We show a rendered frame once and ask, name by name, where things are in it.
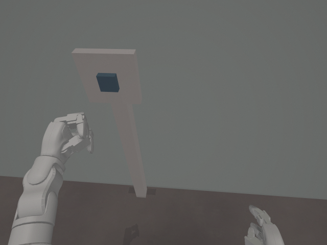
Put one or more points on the button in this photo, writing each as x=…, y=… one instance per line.
x=108, y=82

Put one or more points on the robot right hand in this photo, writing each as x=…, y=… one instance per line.
x=267, y=235

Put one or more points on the panel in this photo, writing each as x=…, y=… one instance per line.
x=123, y=63

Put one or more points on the robot left hand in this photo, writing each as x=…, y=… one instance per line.
x=59, y=142

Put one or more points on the robot left forearm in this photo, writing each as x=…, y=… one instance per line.
x=37, y=207

